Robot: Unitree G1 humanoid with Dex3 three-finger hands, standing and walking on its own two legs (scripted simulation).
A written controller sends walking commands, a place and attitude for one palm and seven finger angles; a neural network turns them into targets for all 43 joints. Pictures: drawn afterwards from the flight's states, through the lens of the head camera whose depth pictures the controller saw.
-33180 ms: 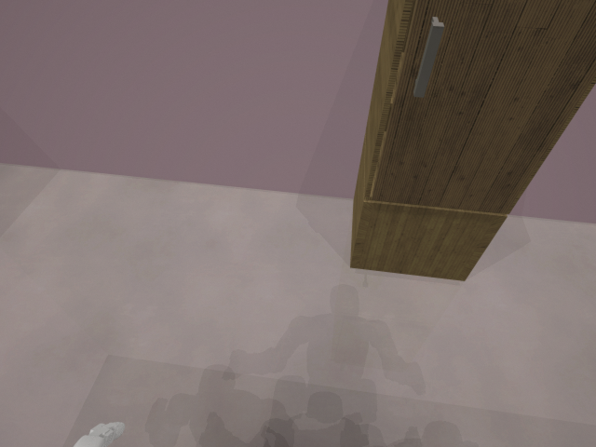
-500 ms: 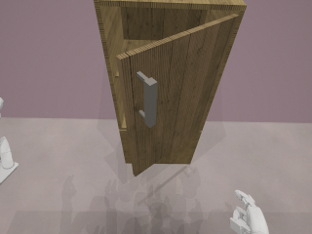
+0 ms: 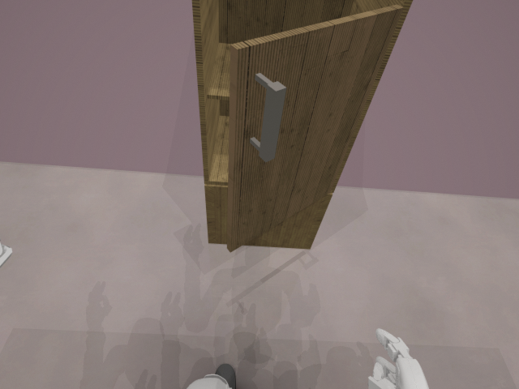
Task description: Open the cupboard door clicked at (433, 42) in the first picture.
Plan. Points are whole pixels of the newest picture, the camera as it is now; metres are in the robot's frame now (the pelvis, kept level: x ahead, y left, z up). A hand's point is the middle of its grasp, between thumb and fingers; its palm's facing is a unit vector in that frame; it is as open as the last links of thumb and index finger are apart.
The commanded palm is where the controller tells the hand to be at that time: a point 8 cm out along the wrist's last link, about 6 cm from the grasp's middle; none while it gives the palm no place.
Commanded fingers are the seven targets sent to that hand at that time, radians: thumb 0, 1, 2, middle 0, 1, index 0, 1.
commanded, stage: stop stepping back and stand still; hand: left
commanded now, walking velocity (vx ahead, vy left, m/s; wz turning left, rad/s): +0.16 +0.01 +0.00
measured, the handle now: (264, 119) +0.53 +0.04 +0.14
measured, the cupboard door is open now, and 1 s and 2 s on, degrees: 38 38 38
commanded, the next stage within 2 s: let the arm hang, fingers relaxed in 1.80 s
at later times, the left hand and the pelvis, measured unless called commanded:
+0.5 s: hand out of the picture +0.10 +0.23 +0.18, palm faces +0.30 -0.85 -0.44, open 7.4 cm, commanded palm +0.04 +0.29 +0.19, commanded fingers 0.00 0.90 0.90 -0.20 -0.30 -0.20 -0.30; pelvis -0.12 +0.00 +0.01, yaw -4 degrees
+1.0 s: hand out of the picture +0.03 +0.26 +0.18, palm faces +0.37 -0.80 -0.47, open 7.4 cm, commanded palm -0.03 +0.31 +0.19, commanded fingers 0.00 0.90 0.90 -0.20 -0.30 -0.20 -0.30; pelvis -0.18 +0.02 +0.01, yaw -3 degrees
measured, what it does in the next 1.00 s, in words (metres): walks backwards: right foot, then left foot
